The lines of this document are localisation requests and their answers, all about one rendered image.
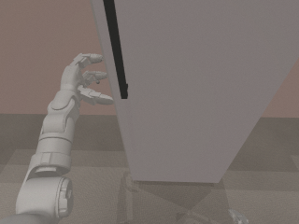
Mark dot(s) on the robot left hand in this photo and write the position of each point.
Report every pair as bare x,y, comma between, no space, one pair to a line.
73,80

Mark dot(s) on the robot left upper arm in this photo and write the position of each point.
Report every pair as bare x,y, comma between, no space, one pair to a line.
43,200

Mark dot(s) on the handle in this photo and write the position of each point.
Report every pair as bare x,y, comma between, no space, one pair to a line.
114,35

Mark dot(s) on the fridge door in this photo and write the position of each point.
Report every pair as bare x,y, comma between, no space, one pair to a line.
200,74

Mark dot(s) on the left robot forearm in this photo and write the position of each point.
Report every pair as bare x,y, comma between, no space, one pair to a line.
56,138

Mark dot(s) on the robot right hand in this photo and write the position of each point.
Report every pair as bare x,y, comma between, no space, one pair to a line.
237,217

